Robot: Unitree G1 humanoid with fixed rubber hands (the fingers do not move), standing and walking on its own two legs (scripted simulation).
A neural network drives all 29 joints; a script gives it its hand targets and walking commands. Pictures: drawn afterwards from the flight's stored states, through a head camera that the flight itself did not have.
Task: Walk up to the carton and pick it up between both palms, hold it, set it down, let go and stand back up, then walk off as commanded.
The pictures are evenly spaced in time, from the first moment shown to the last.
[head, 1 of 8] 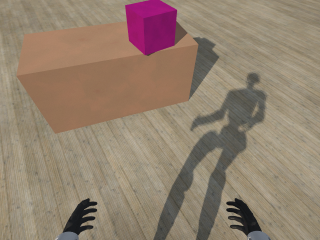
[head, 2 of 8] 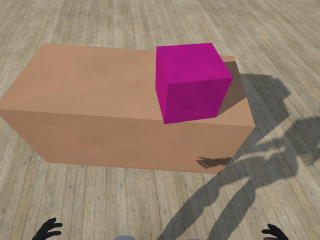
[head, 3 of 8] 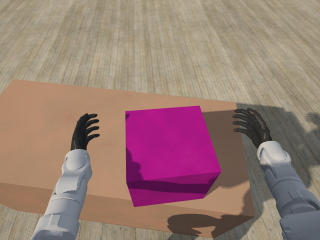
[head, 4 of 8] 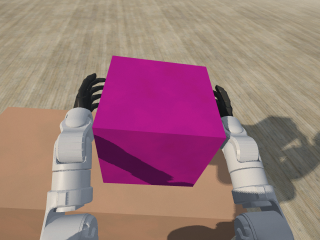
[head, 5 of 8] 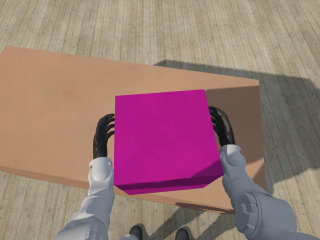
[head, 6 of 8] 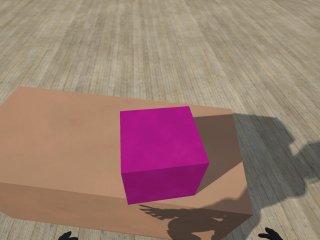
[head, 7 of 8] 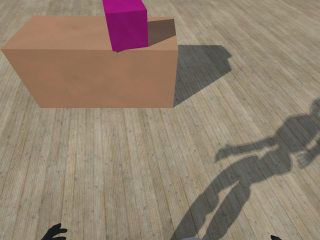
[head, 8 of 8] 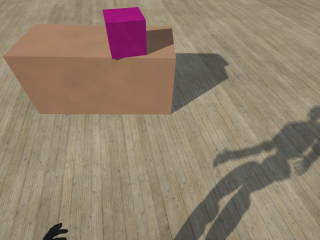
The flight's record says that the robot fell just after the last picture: no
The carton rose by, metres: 0.27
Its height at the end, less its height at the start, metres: +0.00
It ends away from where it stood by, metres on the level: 0.03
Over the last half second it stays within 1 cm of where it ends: yes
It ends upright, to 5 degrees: yes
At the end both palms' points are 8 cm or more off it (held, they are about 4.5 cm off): yes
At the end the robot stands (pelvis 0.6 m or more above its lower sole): yes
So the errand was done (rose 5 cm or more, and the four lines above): yes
